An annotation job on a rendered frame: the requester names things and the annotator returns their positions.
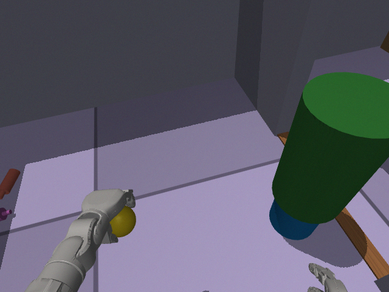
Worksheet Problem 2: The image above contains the potted plant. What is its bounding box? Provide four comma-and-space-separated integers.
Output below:
269, 72, 389, 240

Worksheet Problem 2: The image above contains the left robot arm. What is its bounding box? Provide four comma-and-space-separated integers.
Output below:
25, 209, 109, 292

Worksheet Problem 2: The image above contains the left robot hand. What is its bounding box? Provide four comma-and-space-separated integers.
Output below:
81, 189, 136, 244

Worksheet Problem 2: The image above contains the right robot hand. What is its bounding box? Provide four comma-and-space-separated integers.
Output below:
308, 263, 348, 292

